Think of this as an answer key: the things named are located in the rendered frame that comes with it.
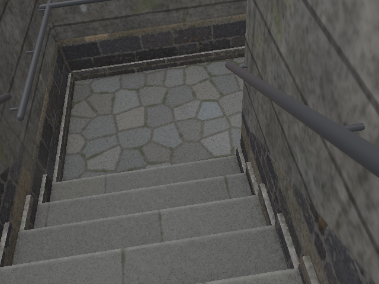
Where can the stairs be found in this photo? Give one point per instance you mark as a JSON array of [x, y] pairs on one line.
[[188, 223]]

